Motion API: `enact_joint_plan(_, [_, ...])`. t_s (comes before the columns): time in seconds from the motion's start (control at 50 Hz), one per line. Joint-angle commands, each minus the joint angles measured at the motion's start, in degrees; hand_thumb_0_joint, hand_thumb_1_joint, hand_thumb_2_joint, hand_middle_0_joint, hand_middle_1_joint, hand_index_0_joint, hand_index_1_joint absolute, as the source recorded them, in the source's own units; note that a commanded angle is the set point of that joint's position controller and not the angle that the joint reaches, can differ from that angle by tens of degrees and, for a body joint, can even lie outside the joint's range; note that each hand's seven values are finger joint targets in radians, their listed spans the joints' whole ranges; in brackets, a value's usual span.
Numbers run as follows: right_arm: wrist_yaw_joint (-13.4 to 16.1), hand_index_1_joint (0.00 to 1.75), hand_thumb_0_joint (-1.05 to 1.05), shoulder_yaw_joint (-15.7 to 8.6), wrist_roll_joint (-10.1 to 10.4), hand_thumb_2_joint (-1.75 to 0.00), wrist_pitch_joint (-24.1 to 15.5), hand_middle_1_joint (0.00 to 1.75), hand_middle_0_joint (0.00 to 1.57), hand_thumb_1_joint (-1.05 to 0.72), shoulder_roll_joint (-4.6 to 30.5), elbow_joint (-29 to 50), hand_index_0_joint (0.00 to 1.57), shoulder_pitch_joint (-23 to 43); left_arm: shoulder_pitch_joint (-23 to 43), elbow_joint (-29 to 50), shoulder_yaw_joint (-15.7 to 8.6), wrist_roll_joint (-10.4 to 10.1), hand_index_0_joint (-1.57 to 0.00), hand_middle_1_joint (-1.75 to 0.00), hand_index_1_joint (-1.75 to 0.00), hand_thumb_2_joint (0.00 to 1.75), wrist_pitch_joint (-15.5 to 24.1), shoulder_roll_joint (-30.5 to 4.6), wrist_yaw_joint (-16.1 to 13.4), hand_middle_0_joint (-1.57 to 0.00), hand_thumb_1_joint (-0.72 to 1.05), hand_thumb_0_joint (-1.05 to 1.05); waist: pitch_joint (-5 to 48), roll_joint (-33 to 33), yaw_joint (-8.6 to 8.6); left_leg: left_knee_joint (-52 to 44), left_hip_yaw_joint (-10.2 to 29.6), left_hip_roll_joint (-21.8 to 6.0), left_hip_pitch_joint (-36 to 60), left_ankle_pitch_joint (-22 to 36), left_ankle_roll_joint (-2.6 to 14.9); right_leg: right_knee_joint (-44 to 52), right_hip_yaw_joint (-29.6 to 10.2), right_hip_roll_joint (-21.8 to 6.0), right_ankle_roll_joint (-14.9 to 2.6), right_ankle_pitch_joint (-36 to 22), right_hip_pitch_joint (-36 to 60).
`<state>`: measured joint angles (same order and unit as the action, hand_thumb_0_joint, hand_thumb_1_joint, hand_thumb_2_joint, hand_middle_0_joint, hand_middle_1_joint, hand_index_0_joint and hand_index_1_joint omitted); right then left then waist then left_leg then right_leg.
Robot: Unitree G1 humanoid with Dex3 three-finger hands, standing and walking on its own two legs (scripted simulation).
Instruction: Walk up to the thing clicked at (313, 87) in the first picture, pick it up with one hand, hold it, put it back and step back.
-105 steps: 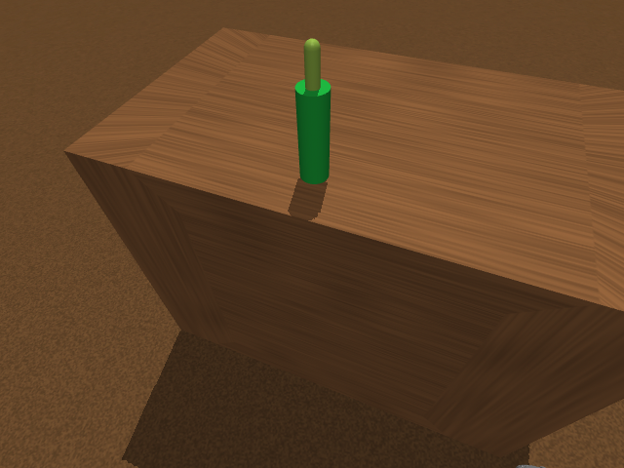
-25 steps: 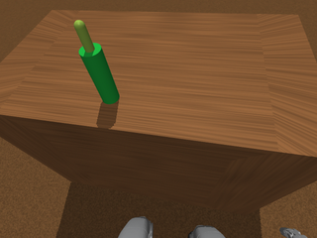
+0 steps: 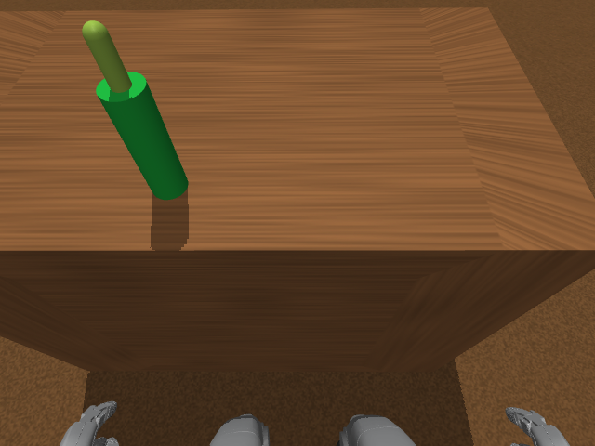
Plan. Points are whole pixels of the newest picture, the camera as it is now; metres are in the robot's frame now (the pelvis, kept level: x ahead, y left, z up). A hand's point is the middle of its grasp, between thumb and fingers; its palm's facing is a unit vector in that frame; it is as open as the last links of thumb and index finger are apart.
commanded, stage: walk up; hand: left
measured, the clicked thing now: (139, 123) +0.45 +0.20 +0.17
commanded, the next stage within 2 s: stand in 1.22 s
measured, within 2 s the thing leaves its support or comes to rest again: neither
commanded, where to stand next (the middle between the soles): +0.03 +0.00 m, yaw -1 degrees
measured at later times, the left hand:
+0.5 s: hand out of the picture +0.09 +0.25 -0.12, palm faces -0.08 -0.93 -0.34, open 7.3 cm
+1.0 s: hand out of the picture +0.10 +0.26 -0.12, palm faces -0.10 -0.94 -0.33, open 7.3 cm
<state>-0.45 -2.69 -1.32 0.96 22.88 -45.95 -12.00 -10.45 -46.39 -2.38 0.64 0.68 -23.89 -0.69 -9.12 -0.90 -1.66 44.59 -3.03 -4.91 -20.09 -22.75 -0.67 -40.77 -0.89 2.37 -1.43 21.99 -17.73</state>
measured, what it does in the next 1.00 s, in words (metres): stands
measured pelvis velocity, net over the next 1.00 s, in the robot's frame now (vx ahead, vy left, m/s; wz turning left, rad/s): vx -0.01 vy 0.02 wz -0.08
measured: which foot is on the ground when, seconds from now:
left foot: down 0.00-1.00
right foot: down 0.00-1.00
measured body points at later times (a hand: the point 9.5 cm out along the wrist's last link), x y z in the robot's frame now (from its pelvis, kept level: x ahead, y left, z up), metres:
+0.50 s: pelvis -0.02 +0.00 +0.02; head +0.00 +0.00 +0.47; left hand +0.09 +0.30 -0.10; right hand +0.06 -0.31 -0.10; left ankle +0.00 +0.14 -0.71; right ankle +0.00 -0.12 -0.71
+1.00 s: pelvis -0.01 +0.02 +0.03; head +0.01 +0.02 +0.48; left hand +0.10 +0.31 -0.10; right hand +0.05 -0.30 -0.09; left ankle +0.00 +0.14 -0.71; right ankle +0.00 -0.12 -0.71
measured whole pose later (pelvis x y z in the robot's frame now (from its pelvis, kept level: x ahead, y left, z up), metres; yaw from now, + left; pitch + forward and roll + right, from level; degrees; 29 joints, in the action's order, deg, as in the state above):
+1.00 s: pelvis -0.01 +0.02 +0.03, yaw -5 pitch -2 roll +0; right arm -0.6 -1.1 -0.7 -0.7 20.2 -63.8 -4.4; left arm -4.7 -64.7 -0.5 0.2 0.2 -19.9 0.7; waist -3.8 0.7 -0.6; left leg 20.2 -3.8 -2.2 -6.9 -11.0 -1.0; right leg -21.4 -6.3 1.1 0.8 9.7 -9.4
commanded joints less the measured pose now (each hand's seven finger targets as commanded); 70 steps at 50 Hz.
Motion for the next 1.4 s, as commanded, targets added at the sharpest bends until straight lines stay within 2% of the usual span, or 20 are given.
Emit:
enact_joint_plan(0.0, [0.9, 0.30, 0.00, -1.8, 1.5, -0.90, -1.0, 0.30, 0.20, -0.90, 7.9, 5.0, 0.20, 2.1, -3.3, 2.8, -4.7, 0.9, -0.20, -0.30, -0.30, 0.90, 2.4, -15.3, -0.8, -0.20, 0.90, 0.00, 13.3, 8.9, 2.79, 5.8, 2.4, 2.1, -7.5, -4.8, 1.44, 15.7, -28.3, -20.3, -12.21, -21.1, 11.8])
enact_joint_plan(0.02, [1.7, 0.30, 0.00, -3.0, 1.1, -0.90, -0.5, 0.30, 0.20, -0.90, 11.1, 3.5, 0.20, 2.8, -1.9, 3.2, -4.6, 0.8, -0.20, -0.30, -0.30, 0.90, 2.5, -16.5, -0.5, -0.20, 0.90, 0.00, 12.0, 9.1, 2.97, 11.3, 5.6, 1.2, -2.9, -15.2, 1.57, 14.3, -30.3, -22.9, -16.61, -24.9, 4.7])
enact_joint_plan(0.06, [1.3, 0.30, 0.00, -2.6, 1.7, -0.90, -1.0, 0.30, 0.20, -0.90, 10.5, 1.9, 0.20, 2.7, 0.1, 2.6, -3.4, 0.5, -0.20, -0.30, -0.30, 0.90, 2.8, -13.1, -0.7, -0.20, 0.90, 0.00, 10.2, 5.7, 1.82, 8.8, 6.6, 0.9, -4.2, -12.3, 1.96, 12.3, -22.0, -18.0, -13.45, -30.0, 6.6])
enact_joint_plan(0.1, [1.3, 0.30, 0.00, -2.4, 1.6, -0.90, -1.9, 0.30, 0.20, -0.90, 9.9, -0.4, 0.20, 0.2, 1.6, 1.8, -3.0, 0.5, -0.20, -0.30, -0.30, 0.90, 2.6, -12.3, -0.8, -0.20, 0.90, 0.00, 10.0, 9.5, 0.44, -0.7, 4.2, 1.4, 1.2, -4.6, 2.04, 10.4, -16.3, -14.3, -9.67, -32.7, 4.3])
enact_joint_plan(0.14, [1.1, 0.30, 0.00, -2.4, 0.9, -0.90, -2.9, 0.30, 0.20, -0.90, 9.5, -3.1, 0.20, -4.1, 4.2, 1.9, -2.7, -0.1, -0.20, -0.30, -0.30, 0.90, 1.8, -11.4, -0.5, -0.20, 0.90, 0.00, 12.3, 8.1, -1.35, -14.0, 2.4, 2.4, 10.1, 9.2, 2.29, 6.2, -11.1, -10.4, -6.09, -29.1, 1.9])
enact_joint_plan(0.16, [1.2, 0.30, 0.00, -3.0, 0.3, -0.90, -3.2, 0.30, 0.20, -0.90, 11.3, -3.3, 0.20, -3.1, 3.9, 1.9, -2.1, -0.4, -0.20, -0.30, -0.30, 0.90, 1.4, -9.6, -0.3, -0.20, 0.90, 0.00, 13.0, 3.9, -0.79, -17.1, 7.9, -1.3, 13.7, 15.0, 3.86, 3.5, -9.7, -8.2, -3.66, -23.4, -1.4])
enact_joint_plan(0.18, [1.4, 0.30, 0.00, -3.1, -0.2, -0.90, -3.8, 0.30, 0.20, -0.90, 13.3, -2.4, 0.20, -0.8, 2.9, 1.8, -1.6, -0.8, -0.20, -0.30, -0.30, 0.90, 1.1, -7.5, 0.0, -0.20, 0.90, 0.00, 13.2, -0.3, 0.54, -21.0, 18.3, -8.4, 13.2, 15.2, 7.07, 1.0, -7.2, -4.0, -0.94, -14.8, -3.5])
enact_joint_plan(0.2, [1.1, 0.30, 0.00, -3.0, 0.7, -0.90, -3.9, 0.30, 0.20, -0.90, 15.3, -2.2, 0.20, 3.3, 1.3, -0.7, -2.1, -0.9, -0.20, -0.30, -0.30, 0.90, 0.6, -9.1, -0.2, -0.20, 0.90, 0.00, 11.1, -3.0, 2.68, -20.4, 20.6, -12.7, 6.1, 12.2, 11.16, 0.7, -3.4, -2.4, -0.45, -1.9, 1.3])
enact_joint_plan(0.22, [0.7, 0.30, 0.00, -2.6, 0.6, -0.90, -3.8, 0.30, 0.20, -0.90, 14.3, -2.2, 0.20, 6.0, 0.2, -2.3, -2.1, -0.4, -0.20, -0.30, -0.30, 0.90, 0.8, -9.3, -0.1, -0.20, 0.90, 0.00, 9.8, -2.8, 3.79, -19.8, 18.3, -11.8, 2.5, 10.8, 10.61, 3.5, -3.7, -3.1, -0.79, 0.6, 5.3])
enact_joint_plan(0.24, [0.7, 0.30, 0.00, -1.9, 0.5, -0.90, -3.7, 0.30, 0.20, -0.90, 13.0, -2.8, 0.20, 6.7, 0.3, -3.2, -2.0, -0.3, -0.20, -0.30, -0.30, 0.90, 1.1, -8.7, 0.1, -0.20, 0.90, 0.00, 9.6, -2.4, 3.88, -18.7, 13.6, -8.2, 2.4, 10.0, 7.86, 8.2, -6.0, -3.6, -1.72, -4.4, 6.5])
enact_joint_plan(0.26, [0.7, 0.30, 0.00, -1.5, 0.6, -0.90, -3.5, 0.30, 0.20, -0.90, 12.1, -3.3, 0.20, 6.6, 1.8, -3.8, -2.2, -0.3, -0.20, -0.30, -0.30, 0.90, 1.3, -9.4, 0.5, -0.20, 0.90, 0.00, 9.1, -1.7, 2.93, -17.9, 10.3, -4.7, 1.6, 7.8, 5.32, 10.3, -8.2, -4.8, -2.53, -9.1, 7.4])
enact_joint_plan(0.3, [0.7, 0.30, 0.00, -1.1, 0.9, -0.90, -3.2, 0.30, 0.20, -0.90, 11.0, -5.0, 0.20, 5.8, 4.2, -4.4, -2.1, -0.4, -0.20, -0.30, -0.30, 0.90, 1.4, -10.7, 0.7, -0.20, 0.90, 0.00, 6.3, -1.4, 1.65, -17.8, 7.1, -0.9, 3.4, 1.9, 2.75, 13.7, -12.4, -7.4, -3.79, -9.3, 2.6])
enact_joint_plan(0.36, [0.4, 0.30, 0.00, -0.8, 0.8, -0.90, -3.1, 0.30, 0.20, -0.90, 10.7, -6.8, 0.20, 6.5, 5.8, -6.2, -1.5, -0.4, -0.20, -0.30, -0.30, 0.90, 1.4, -9.6, 0.8, -0.20, 0.90, 0.00, 6.8, -0.2, 1.37, -20.9, 7.8, -1.7, 6.6, 0.0, 3.45, 17.2, -11.9, -7.0, -2.91, -5.5, 1.3])
enact_joint_plan(0.44, [0.3, 0.30, 0.00, -0.5, 1.1, -0.90, -3.4, 0.30, 0.20, -0.90, 10.1, -8.8, 0.20, 6.8, 6.6, -8.6, -1.2, -0.4, -0.20, -0.30, -0.30, 0.90, 1.4, -9.0, 1.0, -0.20, 0.90, 0.00, 8.2, 2.3, 1.50, -22.5, 6.7, -1.7, 9.2, 3.1, 3.02, 20.0, -11.9, -7.2, -2.00, -6.9, 3.2])
enact_joint_plan(0.64, [0.5, 0.30, 0.00, -0.1, 1.2, -0.90, -3.5, 0.30, 0.20, -0.90, 9.7, -12.5, 0.20, 8.4, 8.3, -12.4, -0.8, -0.7, -0.20, -0.30, -0.30, 0.90, 1.4, -8.2, 0.8, -0.20, 0.90, 0.00, 12.7, 2.4, 1.42, -25.1, 4.9, -2.6, 15.0, 14.8, 2.17, 21.5, -9.9, -7.8, -0.69, -20.8, 8.4])
enact_joint_plan(0.78, [0.5, 0.30, 0.00, -0.4, 0.9, -0.90, -3.4, 0.30, 0.20, -0.90, 10.2, -13.8, 0.20, 10.0, 8.1, -14.4, -0.5, -0.7, -0.20, -0.30, -0.30, 0.90, 0.7, -7.8, 0.8, -0.20, 0.90, 0.00, 10.8, 0.0, 1.64, -28.1, 5.6, -3.5, 14.3, 11.5, 2.26, 22.0, -9.1, -7.0, -0.24, -18.1, 7.7])
enact_joint_plan(0.98, [0.6, 0.30, 0.00, -1.0, 1.0, -0.90, -3.1, 0.30, 0.20, -0.90, 9.9, -14.3, 0.20, 10.4, 8.4, -15.2, -0.4, -0.3, -0.20, -0.30, -0.30, 0.90, 0.7, -7.8, 0.7, -0.20, 0.90, 0.00, 11.5, 0.8, 1.22, -27.8, 4.3, -3.3, 15.9, 13.9, 2.36, 21.8, -8.7, -7.3, 0.13, -22.0, 8.2])
enact_joint_plan(1.2, [0.5, 0.30, 0.00, -0.7, 0.7, -0.90, -2.6, 0.30, 0.20, -0.90, 9.4, -14.9, 0.20, 10.1, 7.5, -15.3, 0.1, -0.1, -0.20, -0.30, -0.30, 0.90, 1.0, -7.9, 0.5, -0.20, 0.90, 0.00, 11.6, 0.2, 1.23, -28.5, 5.2, -3.2, 15.8, 13.4, 2.14, 23.4, -8.8, -8.0, 0.56, -19.9, 8.3])
enact_joint_plan(1.32, [0.5, 0.30, 0.00, -0.5, 0.8, -0.90, -2.7, 0.30, 0.20, -0.90, 9.4, -15.4, 0.20, 9.3, 7.5, -15.3, 0.1, -0.2, -0.20, -0.30, -0.30, 0.90, 1.3, -8.5, 0.2, -0.20, 0.90, 0.00, 11.7, 1.4, 1.03, -28.7, 5.5, -3.2, 16.8, 16.8, 1.92, 23.3, -8.4, -8.3, 0.60, -21.7, 9.4])
enact_joint_plan(1.38, [0.4, 0.30, 0.00, -0.5, 0.8, -0.90, -2.5, 0.30, 0.20, -0.90, 9.5, -15.4, 0.20, 9.4, 7.1, -15.2, 0.2, -0.2, -0.20, -0.30, -0.30, 0.90, 1.3, -8.3, 0.2, -0.20, 0.90, 0.00, 10.8, 1.5, 1.18, -28.9, 5.4, -3.1, 16.5, 14.5, 1.95, 24.3, -8.4, -8.3, 0.56, -19.7, 8.5])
